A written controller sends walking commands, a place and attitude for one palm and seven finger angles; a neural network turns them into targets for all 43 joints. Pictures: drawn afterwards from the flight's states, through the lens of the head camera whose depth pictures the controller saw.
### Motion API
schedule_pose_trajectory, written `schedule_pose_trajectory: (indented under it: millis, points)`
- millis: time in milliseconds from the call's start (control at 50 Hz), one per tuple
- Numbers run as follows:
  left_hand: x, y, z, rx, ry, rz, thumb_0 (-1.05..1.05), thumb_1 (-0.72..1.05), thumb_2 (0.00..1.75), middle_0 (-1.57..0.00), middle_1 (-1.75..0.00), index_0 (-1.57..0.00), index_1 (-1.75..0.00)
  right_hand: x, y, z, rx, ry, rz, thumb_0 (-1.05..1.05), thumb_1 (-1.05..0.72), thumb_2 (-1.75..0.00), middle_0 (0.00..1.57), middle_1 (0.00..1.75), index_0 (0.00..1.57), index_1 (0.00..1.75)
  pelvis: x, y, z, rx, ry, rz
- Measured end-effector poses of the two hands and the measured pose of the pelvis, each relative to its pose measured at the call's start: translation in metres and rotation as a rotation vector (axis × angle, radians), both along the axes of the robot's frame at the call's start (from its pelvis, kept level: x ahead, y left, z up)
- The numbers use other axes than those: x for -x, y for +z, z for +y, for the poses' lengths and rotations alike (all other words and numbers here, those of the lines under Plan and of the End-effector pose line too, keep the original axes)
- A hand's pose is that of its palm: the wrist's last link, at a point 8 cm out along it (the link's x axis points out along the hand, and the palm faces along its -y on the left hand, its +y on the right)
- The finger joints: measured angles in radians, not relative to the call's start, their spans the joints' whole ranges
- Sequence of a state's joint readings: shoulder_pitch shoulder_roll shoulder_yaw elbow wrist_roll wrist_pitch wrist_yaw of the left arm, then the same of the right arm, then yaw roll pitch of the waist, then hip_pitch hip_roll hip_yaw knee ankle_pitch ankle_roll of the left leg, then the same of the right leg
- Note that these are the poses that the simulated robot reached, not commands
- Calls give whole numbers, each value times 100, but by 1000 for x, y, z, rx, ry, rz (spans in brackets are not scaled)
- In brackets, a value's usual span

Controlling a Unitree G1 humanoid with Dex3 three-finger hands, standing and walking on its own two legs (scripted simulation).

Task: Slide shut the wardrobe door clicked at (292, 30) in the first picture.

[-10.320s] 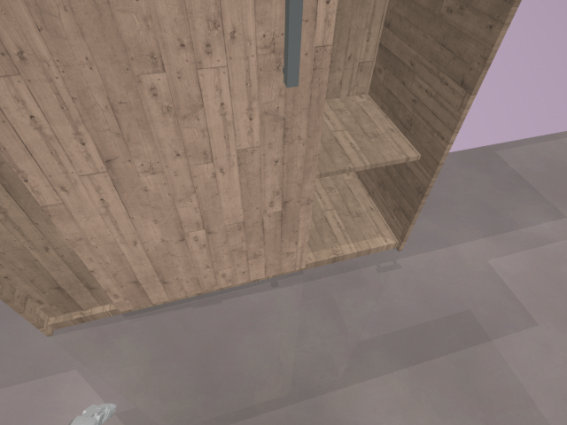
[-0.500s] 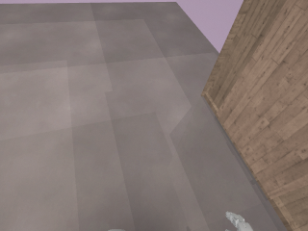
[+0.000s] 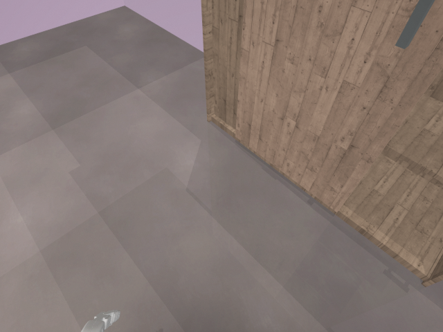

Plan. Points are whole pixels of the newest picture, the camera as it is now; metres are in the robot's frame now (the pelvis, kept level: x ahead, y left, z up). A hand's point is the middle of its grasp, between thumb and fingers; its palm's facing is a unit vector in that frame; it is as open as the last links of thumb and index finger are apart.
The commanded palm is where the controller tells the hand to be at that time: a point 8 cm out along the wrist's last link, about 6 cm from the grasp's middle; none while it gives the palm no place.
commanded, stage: turn to face it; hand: left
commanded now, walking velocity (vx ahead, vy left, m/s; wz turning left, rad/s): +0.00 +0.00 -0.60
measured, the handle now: (426, 5) +0.77 -0.47 +0.21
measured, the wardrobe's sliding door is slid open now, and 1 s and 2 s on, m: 0.44 0.44 0.44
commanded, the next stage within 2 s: take the last steps up to it in 1.20 s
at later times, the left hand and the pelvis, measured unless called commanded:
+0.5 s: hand out of the picture +0.08 +0.16 -0.16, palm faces -0.18 -0.96 -0.23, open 7.4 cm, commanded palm none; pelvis +0.00 -0.02 +0.01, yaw -15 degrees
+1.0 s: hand (173, 310) +0.19 +0.11 -0.15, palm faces -0.53 -0.81 -0.26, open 7.4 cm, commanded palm none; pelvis -0.01 -0.02 +0.00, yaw -34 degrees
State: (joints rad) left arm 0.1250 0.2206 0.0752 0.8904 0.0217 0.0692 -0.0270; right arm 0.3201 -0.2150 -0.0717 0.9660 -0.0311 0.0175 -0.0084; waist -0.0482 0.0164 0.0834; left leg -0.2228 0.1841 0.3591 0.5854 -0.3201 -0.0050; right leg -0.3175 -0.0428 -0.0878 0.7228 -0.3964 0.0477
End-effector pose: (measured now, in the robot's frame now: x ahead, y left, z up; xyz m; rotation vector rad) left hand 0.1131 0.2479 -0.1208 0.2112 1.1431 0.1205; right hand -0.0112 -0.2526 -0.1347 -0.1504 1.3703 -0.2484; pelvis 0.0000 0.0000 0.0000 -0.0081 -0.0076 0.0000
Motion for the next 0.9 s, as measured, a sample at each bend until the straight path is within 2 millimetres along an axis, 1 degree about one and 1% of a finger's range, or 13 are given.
schedule_pose_trajectory:
  millis: [40, 100, 180, 280, 360, 420, 520, 580, 620, 680, 760, 840, 900]
  points:
    - [-17, 1, -16, -21, -47, -48, 1, 91, 90, -20, -30, -20, -30, 14, -13, -14, -15, -35, 16, 0, -90, -89, 20, 30, 20, 30, -1, -9, -12, -12, -25, 1]
    - [-28, 9, -37, -36, -85, -80, 0, 90, 90, -20, -30, -20, -30, 21, -18, -27, -24, -69, 39, 0, -90, -89, 20, 30, 20, 30, 1, -7, -23, -13, -46, -6]
    - [-24, 18, -53, -40, -104, -64, 0, 90, 90, -20, -30, -20, -30, 9, -10, -37, -33, -89, -10, 1, -90, -89, 20, 30, 20, 30, 3, 3, -34, -31, -93, -9]
    - [-10, 17, -62, -31, -130, -6, 0, 90, 90, -20, -30, -21, -30, -13, 0, -45, -25, -104, -104, 0, -90, -89, 20, 30, 20, 30, 5, 10, -40, -37, -147, -1]
    - [3, 10, -60, -23, -132, 41, 0, 90, 90, -21, -30, -21, -30, -28, 6, -48, -5, -106, -148, 0, -90, -89, 20, 30, 20, 30, 5, 10, -38, -31, -188, 5]
    - [14, 4, -52, -18, -133, 84, 0, 90, 90, -21, -30, -21, -30, -40, 11, -47, 17, -108, -178, 0, -90, -89, 20, 30, 20, 30, 4, 9, -34, -23, -221, 10]
    - [27, -10, -31, -15, -139, 154, 0, 90, 90, -21, -30, -21, -30, -56, 24, -38, 62, -123, -236, 0, -90, -89, 20, 30, 20, 30, 2, 6, -19, -9, -279, 18]
    - [24, -23, -15, -9, -156, 182, 1, 90, 90, -21, -30, -21, -30, -58, 29, -29, 100, -141, -277, 0, -90, -89, 20, 30, 20, 30, -1, 0, -7, 3, -315, 22]
    - [17, -27, -9, -6, -179, 191, 1, 90, 90, -20, -30, -21, -30, -51, 34, -21, 111, -154, -281, 0, -90, -89, 20, 30, 20, 30, 0, 0, -1, -1, -346, 10]
    - [3, -24, -4, -7, -230, 190, 1, 90, 90, -20, -30, -20, -30, -35, 40, -11, 118, -191, -271, 0, -90, -89, 20, 30, 20, 30, -1, 5, 4, 11, -392, -1]
    - [-20, -17, -4, -13, -290, 170, 1, 90, 90, -20, -30, -20, -30, -10, 40, -1, 110, -252, -243, 0, -90, -89, 20, 30, 20, 30, -2, 9, 7, 22, -441, -4]
    - [-44, -11, -18, -26, -363, 147, 1, 91, 90, -20, -30, -20, -30, 24, 32, 7, 86, -338, -203, 0, -90, -89, 20, 30, 20, 30, 0, 10, 5, 27, -493, -4]
    - [-64, -7, -41, -34, -433, 122, 1, 91, 90, -20, -30, -20, -30, 56, 22, 11, 62, -413, -161, 0, -90, -89, 20, 30, 20, 30, 3, 8, -1, 24, -534, -4]
